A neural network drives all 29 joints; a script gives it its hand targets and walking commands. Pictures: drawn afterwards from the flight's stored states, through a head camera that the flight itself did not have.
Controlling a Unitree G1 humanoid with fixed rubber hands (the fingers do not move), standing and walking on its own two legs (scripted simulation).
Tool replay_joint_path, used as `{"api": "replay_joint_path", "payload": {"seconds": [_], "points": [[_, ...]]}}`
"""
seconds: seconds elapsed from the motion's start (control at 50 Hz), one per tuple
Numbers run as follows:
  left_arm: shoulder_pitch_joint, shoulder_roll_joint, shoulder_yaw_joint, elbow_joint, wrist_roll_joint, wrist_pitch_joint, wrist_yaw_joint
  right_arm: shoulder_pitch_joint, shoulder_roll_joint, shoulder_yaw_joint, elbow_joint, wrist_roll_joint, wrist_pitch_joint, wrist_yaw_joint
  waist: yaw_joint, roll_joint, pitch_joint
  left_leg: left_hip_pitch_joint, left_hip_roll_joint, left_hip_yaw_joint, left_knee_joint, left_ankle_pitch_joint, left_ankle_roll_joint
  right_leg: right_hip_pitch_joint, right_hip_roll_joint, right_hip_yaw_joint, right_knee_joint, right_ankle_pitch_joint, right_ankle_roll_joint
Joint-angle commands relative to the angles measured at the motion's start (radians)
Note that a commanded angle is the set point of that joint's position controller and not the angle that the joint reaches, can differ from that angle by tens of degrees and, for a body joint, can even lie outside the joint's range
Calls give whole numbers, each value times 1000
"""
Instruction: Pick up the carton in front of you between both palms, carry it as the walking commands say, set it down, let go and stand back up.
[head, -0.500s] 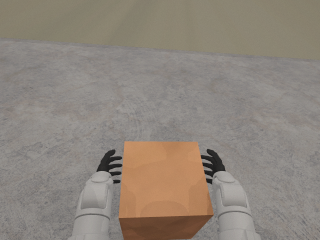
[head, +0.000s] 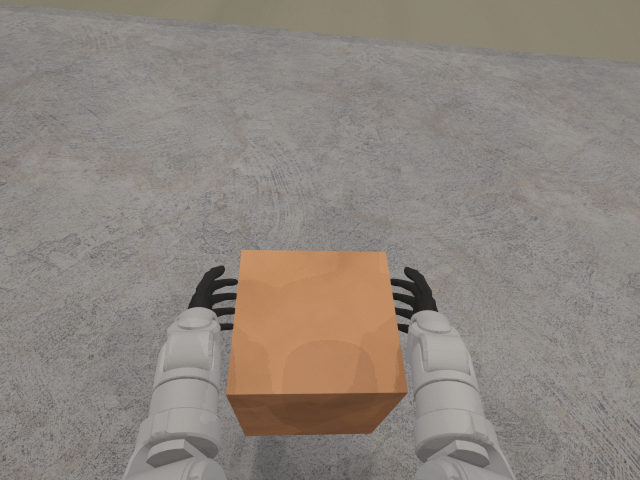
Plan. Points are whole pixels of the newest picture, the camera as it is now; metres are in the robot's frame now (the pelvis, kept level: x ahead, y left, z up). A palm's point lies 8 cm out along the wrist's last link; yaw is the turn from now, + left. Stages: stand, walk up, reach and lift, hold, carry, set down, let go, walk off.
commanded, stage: set down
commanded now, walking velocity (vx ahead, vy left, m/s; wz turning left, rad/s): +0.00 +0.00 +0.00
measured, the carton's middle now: (311, 349) +0.34 +0.02 -0.10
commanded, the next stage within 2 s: none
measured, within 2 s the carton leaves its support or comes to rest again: rests again in 1.72 s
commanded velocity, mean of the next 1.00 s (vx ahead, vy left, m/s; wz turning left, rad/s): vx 0.00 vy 0.00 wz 0.00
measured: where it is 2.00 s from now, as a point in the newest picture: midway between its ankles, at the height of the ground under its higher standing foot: outside the picture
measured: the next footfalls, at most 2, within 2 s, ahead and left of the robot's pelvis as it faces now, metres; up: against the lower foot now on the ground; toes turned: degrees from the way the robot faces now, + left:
none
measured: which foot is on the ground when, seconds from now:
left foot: down 0.00-1.00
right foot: down 0.00-1.00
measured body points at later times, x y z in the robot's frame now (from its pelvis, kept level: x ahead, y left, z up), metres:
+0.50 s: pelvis -0.04 +0.00 -0.12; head +0.19 +0.04 +0.26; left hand +0.39 +0.19 -0.21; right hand +0.39 -0.11 -0.19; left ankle +0.07 +0.13 -0.73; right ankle -0.01 -0.14 -0.73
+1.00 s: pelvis -0.07 +0.01 -0.25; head +0.22 +0.07 +0.10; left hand +0.42 +0.21 -0.36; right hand +0.43 -0.08 -0.34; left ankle +0.07 +0.13 -0.73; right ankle -0.01 -0.14 -0.73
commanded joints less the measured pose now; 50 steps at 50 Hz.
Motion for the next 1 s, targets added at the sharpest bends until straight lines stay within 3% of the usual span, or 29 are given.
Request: {"api": "replay_joint_path", "payload": {"seconds": [0.0,0.06,0.1,0.18,0.26,0.32,0.4,0.46,0.54,0.64,0.76,0.98], "points": [[-470,-667,-315,77,-135,-140,-228,-429,797,316,106,131,-117,185,21,44,-247,238,-76,10,68,117,29,-405,97,-87,-74,62,-11],[-456,-639,-328,87,-133,-233,-229,-392,787,331,100,125,-210,152,14,49,-364,151,-84,9,146,250,30,-450,108,-88,1,189,6],[-481,-651,-387,80,-165,-295,-235,-395,806,392,83,157,-272,128,5,52,-492,134,-90,6,205,365,30,-480,119,-90,49,289,20],[-570,-703,-510,34,-228,-400,-245,-471,859,556,33,234,-383,98,21,63,-815,108,-93,5,347,572,24,-592,128,-84,155,480,41],[-627,-714,-609,-41,-279,-432,-245,-561,857,692,-52,295,-426,80,39,103,-1104,100,-82,5,478,685,6,-749,139,-102,269,485,57],[-651,-707,-630,-45,-288,-413,-249,-635,852,745,-94,317,-408,81,61,84,-1184,-60,-89,41,532,562,-11,-770,146,-121,354,444,59],[-709,-725,-609,5,-275,-356,-261,-727,866,725,-70,315,-338,111,82,63,-1129,-268,-101,73,578,288,-13,-889,164,-157,438,193,62],[-760,-754,-572,65,-259,-303,-269,-787,871,666,-13,296,-284,141,69,60,-1057,-377,-103,80,610,111,-8,-1024,172,-186,488,18,54],[-834,-780,-529,124,-245,-255,-263,-859,857,575,57,272,-242,169,49,85,-1037,-442,-105,76,664,1,-10,-1189,180,-210,567,-90,37],[-945,-794,-527,141,-264,-245,-231,-958,822,513,98,278,-240,180,38,140,-1109,-466,-107,58,747,-27,-25,-1355,190,-229,685,-119,24],[-1066,-786,-553,117,-310,-253,-193,-1072,791,506,111,318,-249,173,48,187,-1227,-472,-107,47,845,-18,-43,-1469,203,-242,809,-114,19],[-1162,-708,-512,165,-330,-268,-174,-1180,747,493,150,346,-260,131,79,161,-1237,-651,-107,76,1014,15,-43,-1560,218,-252,964,-115,27]]}}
